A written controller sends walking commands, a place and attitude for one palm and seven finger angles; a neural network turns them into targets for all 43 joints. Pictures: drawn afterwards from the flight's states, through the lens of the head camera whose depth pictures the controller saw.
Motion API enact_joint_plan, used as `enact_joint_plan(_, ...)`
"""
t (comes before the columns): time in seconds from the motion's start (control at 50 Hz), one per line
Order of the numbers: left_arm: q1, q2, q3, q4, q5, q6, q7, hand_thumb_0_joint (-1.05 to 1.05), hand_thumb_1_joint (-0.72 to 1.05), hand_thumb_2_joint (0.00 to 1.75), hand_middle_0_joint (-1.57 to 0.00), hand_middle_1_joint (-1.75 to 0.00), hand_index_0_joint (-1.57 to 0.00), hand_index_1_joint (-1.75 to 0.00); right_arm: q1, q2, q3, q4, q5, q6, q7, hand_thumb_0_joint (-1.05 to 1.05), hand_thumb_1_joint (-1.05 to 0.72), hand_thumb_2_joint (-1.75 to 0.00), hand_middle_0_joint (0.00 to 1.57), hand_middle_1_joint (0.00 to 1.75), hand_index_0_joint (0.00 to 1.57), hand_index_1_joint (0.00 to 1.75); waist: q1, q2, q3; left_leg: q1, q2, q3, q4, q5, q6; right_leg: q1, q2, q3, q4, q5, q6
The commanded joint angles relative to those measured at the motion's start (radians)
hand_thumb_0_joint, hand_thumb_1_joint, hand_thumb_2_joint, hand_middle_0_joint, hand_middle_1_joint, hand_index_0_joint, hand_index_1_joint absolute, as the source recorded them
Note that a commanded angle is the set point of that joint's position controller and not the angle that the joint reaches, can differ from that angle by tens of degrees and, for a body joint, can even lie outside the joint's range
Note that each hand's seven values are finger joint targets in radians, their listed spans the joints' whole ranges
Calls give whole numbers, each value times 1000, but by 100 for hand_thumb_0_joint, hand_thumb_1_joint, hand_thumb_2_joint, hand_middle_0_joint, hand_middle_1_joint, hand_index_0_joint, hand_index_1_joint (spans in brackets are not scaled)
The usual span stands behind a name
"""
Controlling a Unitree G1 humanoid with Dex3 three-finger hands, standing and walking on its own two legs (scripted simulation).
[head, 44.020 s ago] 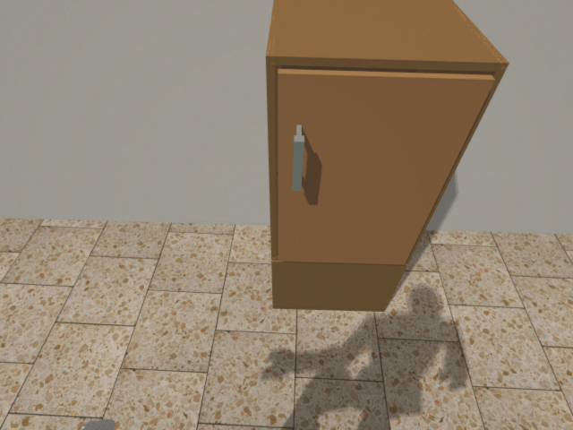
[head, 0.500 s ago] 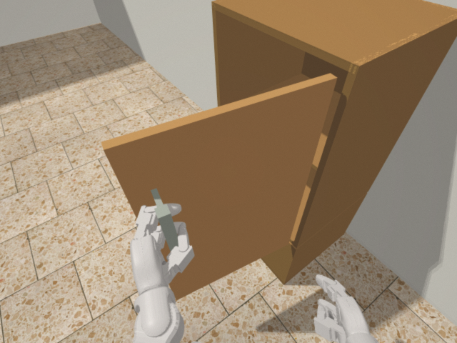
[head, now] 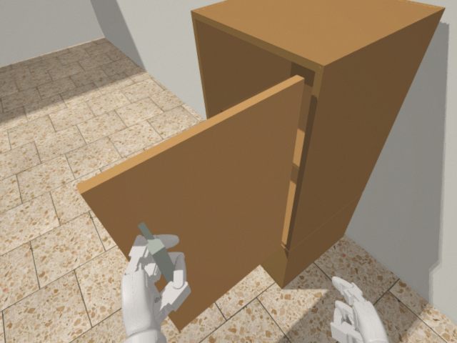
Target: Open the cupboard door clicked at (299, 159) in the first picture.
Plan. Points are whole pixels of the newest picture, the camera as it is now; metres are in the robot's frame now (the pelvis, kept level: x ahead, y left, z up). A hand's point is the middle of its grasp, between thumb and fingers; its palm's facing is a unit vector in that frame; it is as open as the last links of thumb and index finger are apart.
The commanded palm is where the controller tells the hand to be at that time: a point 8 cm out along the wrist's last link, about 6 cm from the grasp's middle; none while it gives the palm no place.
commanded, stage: open thumb and fingers to let go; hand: left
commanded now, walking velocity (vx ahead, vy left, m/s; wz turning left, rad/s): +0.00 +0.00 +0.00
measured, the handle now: (159, 257) +0.25 +0.12 +0.07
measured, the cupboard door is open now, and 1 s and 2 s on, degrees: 92 91 91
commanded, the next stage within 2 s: slide the hand sideways off the handle in 0.74 s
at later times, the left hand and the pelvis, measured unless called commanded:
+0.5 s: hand (172, 284) +0.21 +0.09 +0.07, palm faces +0.29 -0.96 +0.02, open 13.3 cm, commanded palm +0.16 +0.12 +0.07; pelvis -0.01 +0.01 +0.00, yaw +0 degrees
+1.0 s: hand (168, 306) +0.17 +0.09 +0.07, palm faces -0.11 -0.99 +0.05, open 16.0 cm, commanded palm +0.16 +0.12 +0.07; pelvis -0.02 +0.06 -0.01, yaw -1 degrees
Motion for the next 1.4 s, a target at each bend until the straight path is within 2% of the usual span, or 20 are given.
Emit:
enact_joint_plan(0.0,-20,-62,14,-216,-6,-82,6,0,55,75,-38,-131,-38,-131,-106,-50,-24,-179,12,-48,-1,0,-90,-90,20,30,20,30,9,-183,-118,69,-35,20,11,175,39,90,-173,262,-243,848,200)
enact_joint_plan(0.06,-42,-63,-7,-229,-1,-76,-8,0,34,66,-36,-129,-36,-129,-101,-54,-22,-185,18,-39,1,0,-90,-90,20,30,20,30,-2,-176,-93,74,-31,18,3,181,46,88,-174,250,-243,856,204)
enact_joint_plan(0.14,-56,-54,1,-214,-4,-83,-10,0,6,54,-34,-126,-34,-126,-112,-55,-18,-185,15,-35,-3,0,-90,-90,20,30,20,30,-3,-168,-64,74,-26,15,1,155,48,37,-166,239,-250,748,197)
enact_joint_plan(0.2,-46,-42,22,-210,-5,-96,-10,0,-15,45,-32,-124,-32,-124,-109,-56,-22,-183,14,-31,-2,0,-90,-90,20,30,20,30,6,-173,-95,60,-27,15,4,158,46,55,-167,242,-236,759,196)
enact_joint_plan(0.3,-117,-65,-11,-198,7,-98,2,0,-50,30,-30,-120,-30,-120,-114,-57,-20,-183,12,-39,-6,0,-90,-90,20,30,20,30,-11,-164,-77,66,-24,11,13,136,50,-1,-160,235,-247,637,182)
enact_joint_plan(0.34,-139,-72,-25,-207,9,-101,8,0,-50,30,-30,-120,-30,-120,-117,-58,-21,-185,12,-49,-9,0,-90,-90,20,30,20,30,-11,-162,-93,71,-23,11,15,126,52,-13,-158,231,-248,595,180)
enact_joint_plan(0.46,-127,-93,-53,-211,12,-84,20,0,-50,30,-25,-90,-25,-90,-108,-56,-22,-191,18,-63,-9,0,-90,-90,20,30,20,30,-6,-160,-110,90,-22,11,3,145,53,-8,-141,193,-234,575,161)
enact_joint_plan(0.62,-164,-154,-116,-213,23,-51,52,0,-50,30,-18,-50,-18,-50,-126,-48,-12,-201,18,-88,-6,0,-90,-90,20,30,20,30,-9,-117,-76,134,-15,15,-12,113,55,-93,-111,124,-241,382,136)
enact_joint_plan(0.7,-153,-154,-109,-206,25,-25,68,0,-50,30,-15,-30,-15,-30,-128,-46,-10,-197,17,-89,-3,0,-90,-90,20,30,20,30,1,-113,-88,148,-10,13,-23,128,52,-98,-93,87,-218,370,124)
enact_joint_plan(0.82,-134,-183,-126,-242,19,19,78,0,-50,30,-15,-30,-15,-30,-138,-40,-5,-202,21,-82,8,0,-90,-90,20,30,20,30,13,-79,-110,177,-5,14,-35,168,49,-89,-77,49,-194,390,113)
enact_joint_plan(0.84,-159,-43,-338,-295,113,-41,-125,0,-50,30,-15,-30,-15,-30,-95,-96,-10,-207,36,-81,33,0,-90,-90,20,30,20,30,-111,-105,49,174,-10,7,-24,164,72,-171,-89,117,-196,460,139)
enact_joint_plan(0.86,-200,-7,-287,-390,53,-86,-218,0,-50,30,-15,-30,-15,-30,-81,-81,-32,-228,46,-68,44,0,-90,-90,20,30,20,30,-72,-49,-46,172,-9,10,-20,187,74,-111,-99,115,-163,499,125)
enact_joint_plan(0.9,-136,58,-240,-403,16,-138,-333,0,-50,30,-15,-30,-15,-30,-69,-75,-32,-255,50,-62,46,0,-90,-90,20,30,20,30,-58,-38,-96,168,-4,9,1,203,75,-109,-100,117,-127,522,122)
enact_joint_plan(0.94,-102,41,-228,-415,-16,-159,-371,0,-50,30,-15,-30,-15,-30,-57,-70,-33,-289,56,-59,44,0,-90,-90,20,30,20,30,-50,-51,-121,155,-1,8,3,176,74,-136,-89,96,-106,436,114)
enact_joint_plan(0.98,-94,26,-202,-390,-37,-163,-350,0,-50,30,-15,-30,-15,-30,-55,-71,-31,-301,57,-56,39,0,-90,-90,20,30,20,30,-48,-89,-108,129,1,2,6,133,72,-180,-73,73,-96,331,106)
enact_joint_plan(1.02,-58,53,-150,-363,-23,-155,-305,0,-50,30,-15,-30,-15,-30,-59,-72,-33,-315,55,-44,33,0,-90,-90,20,30,20,30,-33,-123,-103,95,2,5,4,83,67,-207,-65,66,-95,248,105)
enact_joint_plan(1.06,-12,68,-125,-354,2,-139,-265,0,-50,30,-15,-30,-15,-30,-62,-72,-33,-327,56,-29,34,0,-90,-90,20,30,20,30,-8,-101,-120,92,1,8,-5,81,63,-197,-57,62,-81,223,94)
enact_joint_plan(1.12,26,47,-147,-371,6,-104,-242,0,-50,30,-15,-30,-15,-30,-60,-68,-29,-353,63,-7,34,0,-90,-90,20,30,20,30,-5,-98,-127,106,5,6,-24,71,60,-187,-54,51,-87,209,95)
enact_joint_plan(1.26,107,67,-133,-404,-6,-63,-235,0,-50,30,-15,-30,-15,-30,-56,-71,-19,-377,66,19,28,0,-90,-90,20,30,20,30,1,-79,-48,96,11,-1,-52,35,57,-189,-45,45,-110,159,90)
enact_joint_plan(1.38,232,86,-116,-456,-12,-94,-261,0,-50,30,-15,-30,-15,-30,-45,-67,-23,-385,64,14,37,0,-90,-90,20,30,20,30,10,-54,-64,96,11,4,-38,79,53,-194,-42,44,-80,200,90)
